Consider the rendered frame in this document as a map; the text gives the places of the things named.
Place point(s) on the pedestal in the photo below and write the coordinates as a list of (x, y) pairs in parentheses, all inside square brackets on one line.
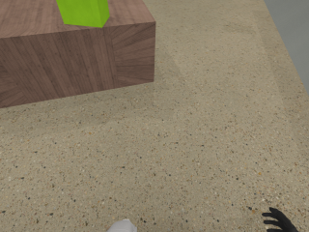
[(43, 59)]

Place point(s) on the carton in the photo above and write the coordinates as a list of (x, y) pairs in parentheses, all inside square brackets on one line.
[(92, 13)]

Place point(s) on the robot left thigh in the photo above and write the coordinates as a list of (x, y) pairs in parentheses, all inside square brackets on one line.
[(122, 226)]

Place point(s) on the right robot hand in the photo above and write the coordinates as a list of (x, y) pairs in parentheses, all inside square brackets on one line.
[(282, 221)]

